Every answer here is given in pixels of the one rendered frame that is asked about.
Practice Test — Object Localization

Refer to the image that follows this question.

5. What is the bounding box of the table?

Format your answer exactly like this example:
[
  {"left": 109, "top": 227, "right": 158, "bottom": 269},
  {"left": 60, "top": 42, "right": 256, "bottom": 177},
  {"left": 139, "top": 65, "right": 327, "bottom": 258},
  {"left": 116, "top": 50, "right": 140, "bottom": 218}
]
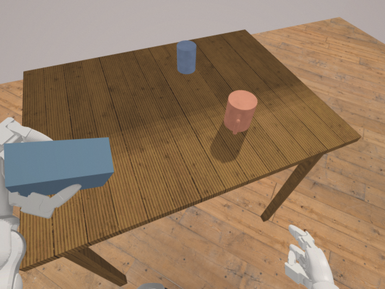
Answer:
[{"left": 19, "top": 30, "right": 362, "bottom": 287}]

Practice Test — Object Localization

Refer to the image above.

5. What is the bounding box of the robot right hand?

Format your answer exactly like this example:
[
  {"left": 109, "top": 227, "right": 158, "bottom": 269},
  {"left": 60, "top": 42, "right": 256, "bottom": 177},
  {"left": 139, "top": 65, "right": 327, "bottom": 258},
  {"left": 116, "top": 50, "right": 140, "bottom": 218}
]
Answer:
[{"left": 285, "top": 225, "right": 334, "bottom": 289}]

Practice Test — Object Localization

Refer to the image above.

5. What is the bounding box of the robot left hand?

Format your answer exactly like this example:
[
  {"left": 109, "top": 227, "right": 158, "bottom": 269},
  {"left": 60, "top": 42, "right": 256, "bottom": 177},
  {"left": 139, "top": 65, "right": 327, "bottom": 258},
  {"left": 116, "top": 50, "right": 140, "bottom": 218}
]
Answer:
[{"left": 0, "top": 117, "right": 82, "bottom": 219}]

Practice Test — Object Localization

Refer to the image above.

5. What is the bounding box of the sponge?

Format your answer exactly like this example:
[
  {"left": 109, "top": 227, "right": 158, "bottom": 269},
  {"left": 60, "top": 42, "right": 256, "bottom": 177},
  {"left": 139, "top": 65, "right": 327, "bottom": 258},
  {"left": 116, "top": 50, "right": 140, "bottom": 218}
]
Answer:
[{"left": 4, "top": 137, "right": 114, "bottom": 197}]

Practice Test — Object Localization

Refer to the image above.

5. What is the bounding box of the left robot forearm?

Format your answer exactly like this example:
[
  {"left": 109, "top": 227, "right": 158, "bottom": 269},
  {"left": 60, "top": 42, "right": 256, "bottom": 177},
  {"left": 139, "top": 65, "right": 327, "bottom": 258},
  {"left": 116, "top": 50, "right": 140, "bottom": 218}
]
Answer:
[{"left": 0, "top": 215, "right": 26, "bottom": 289}]

